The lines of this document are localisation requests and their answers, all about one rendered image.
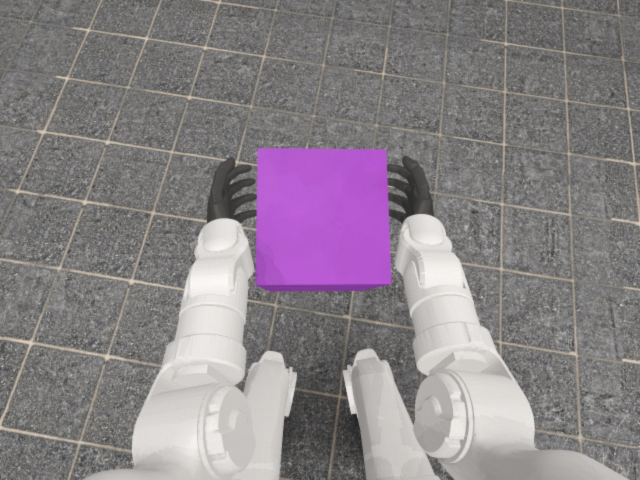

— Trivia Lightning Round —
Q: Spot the left robot thigh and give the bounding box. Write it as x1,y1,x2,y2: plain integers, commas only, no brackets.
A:
231,359,297,480

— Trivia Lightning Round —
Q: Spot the left robot forearm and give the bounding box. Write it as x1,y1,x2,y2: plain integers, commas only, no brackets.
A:
132,218,254,462

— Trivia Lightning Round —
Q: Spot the robot left hand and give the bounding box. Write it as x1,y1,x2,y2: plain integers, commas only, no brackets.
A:
207,157,257,223

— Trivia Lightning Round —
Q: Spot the robot right upper arm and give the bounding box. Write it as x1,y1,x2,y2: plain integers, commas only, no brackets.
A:
413,369,629,480

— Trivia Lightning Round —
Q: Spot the right robot forearm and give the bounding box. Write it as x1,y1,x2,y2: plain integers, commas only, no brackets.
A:
394,214,535,435

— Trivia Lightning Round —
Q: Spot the carton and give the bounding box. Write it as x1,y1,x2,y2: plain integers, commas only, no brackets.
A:
255,148,392,292

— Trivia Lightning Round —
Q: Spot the left robot shin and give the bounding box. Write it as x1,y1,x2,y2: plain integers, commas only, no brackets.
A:
245,351,285,385

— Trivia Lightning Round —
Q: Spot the robot right hand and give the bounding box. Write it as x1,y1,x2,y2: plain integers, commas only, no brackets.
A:
387,156,434,224

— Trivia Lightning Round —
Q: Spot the robot left upper arm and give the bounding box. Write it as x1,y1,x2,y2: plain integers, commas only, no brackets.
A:
83,382,256,480

